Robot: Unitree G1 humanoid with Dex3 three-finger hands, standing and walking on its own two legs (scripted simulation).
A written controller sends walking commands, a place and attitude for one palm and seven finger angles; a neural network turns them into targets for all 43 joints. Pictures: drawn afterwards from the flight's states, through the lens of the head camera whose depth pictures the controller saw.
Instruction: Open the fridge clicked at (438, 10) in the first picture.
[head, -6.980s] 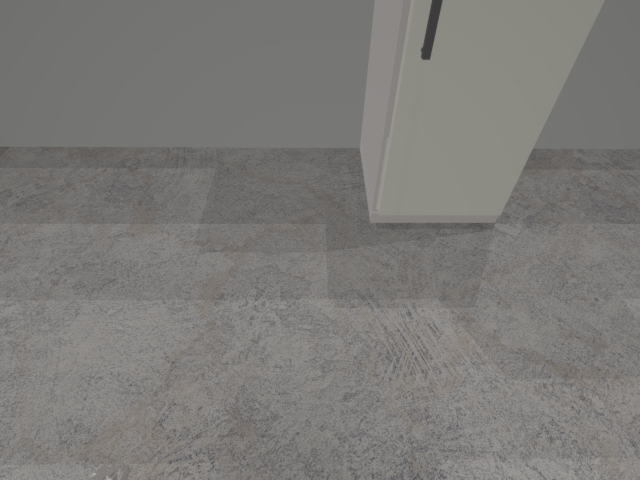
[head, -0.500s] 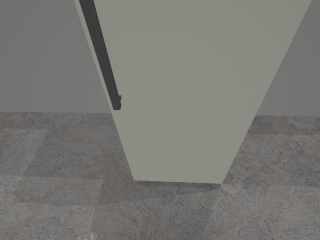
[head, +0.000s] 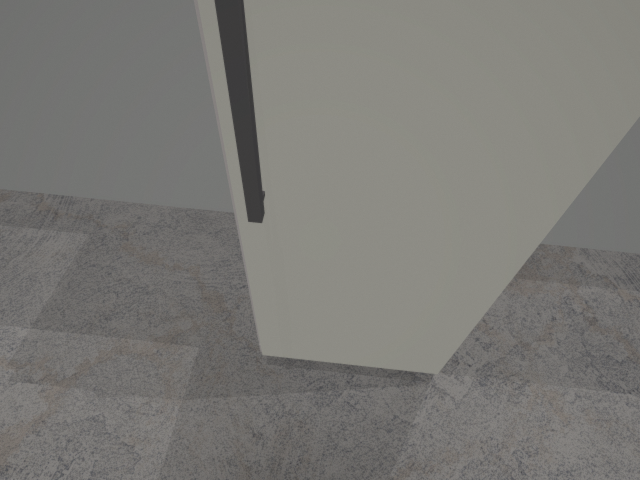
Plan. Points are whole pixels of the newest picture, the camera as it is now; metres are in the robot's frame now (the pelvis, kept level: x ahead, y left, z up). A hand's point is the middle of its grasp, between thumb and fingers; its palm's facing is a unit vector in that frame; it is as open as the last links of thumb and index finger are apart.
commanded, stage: come to a stop and stand still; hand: left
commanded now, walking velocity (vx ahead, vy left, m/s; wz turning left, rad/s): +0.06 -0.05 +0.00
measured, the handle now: (246, 103) +0.50 +0.14 +0.20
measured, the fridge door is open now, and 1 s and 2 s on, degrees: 0 0 0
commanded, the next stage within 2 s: look again from close up in 1.06 s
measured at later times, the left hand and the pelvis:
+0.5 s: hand out of the picture -0.02 +0.12 -0.18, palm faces +0.03 -0.99 -0.14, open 7.4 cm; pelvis -0.01 -0.04 +0.00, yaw +1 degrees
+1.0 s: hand out of the picture +0.03 +0.19 -0.18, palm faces +0.00 -0.98 -0.22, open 7.4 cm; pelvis +0.00 +0.01 +0.00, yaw -1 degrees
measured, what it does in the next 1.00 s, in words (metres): steps on the spot: right foot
